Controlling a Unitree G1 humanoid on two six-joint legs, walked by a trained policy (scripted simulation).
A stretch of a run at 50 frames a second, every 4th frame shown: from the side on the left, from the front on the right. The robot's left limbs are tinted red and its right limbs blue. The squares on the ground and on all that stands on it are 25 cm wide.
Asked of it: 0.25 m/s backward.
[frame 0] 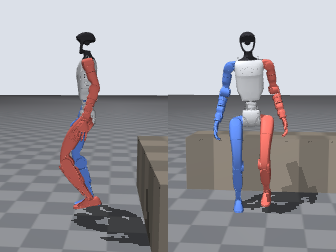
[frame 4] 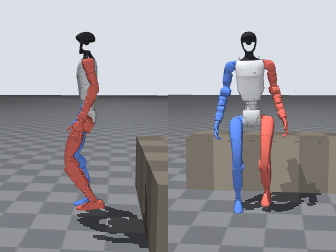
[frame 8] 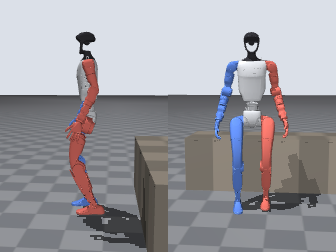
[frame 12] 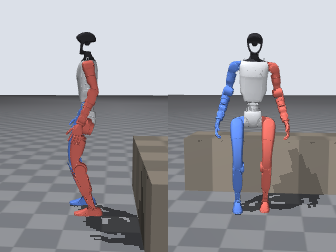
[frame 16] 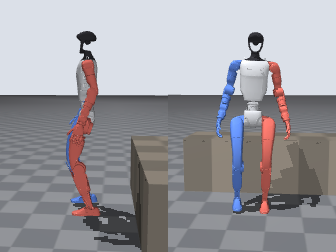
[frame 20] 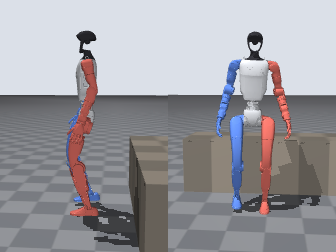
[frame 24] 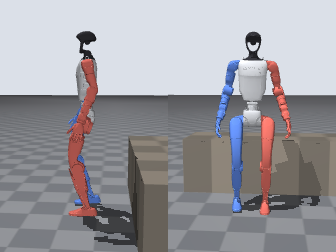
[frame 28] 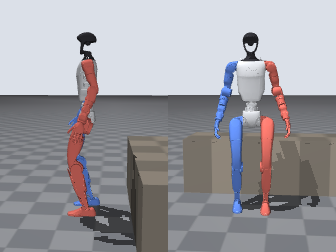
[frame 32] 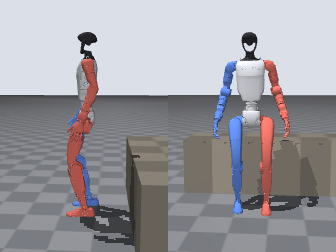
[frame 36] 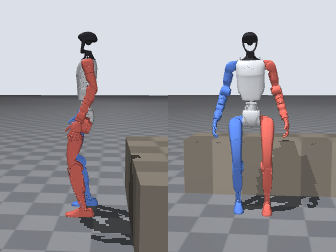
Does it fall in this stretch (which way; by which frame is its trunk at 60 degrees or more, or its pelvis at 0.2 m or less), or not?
no
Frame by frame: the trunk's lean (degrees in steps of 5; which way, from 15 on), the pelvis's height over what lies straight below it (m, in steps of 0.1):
0: 5, 0.8
4: 5, 0.8
8: 0, 0.8
12: 0, 0.8
16: 5, 0.8
20: 0, 0.8
24: 0, 0.8
28: 0, 0.8
32: 0, 0.8
36: 0, 0.8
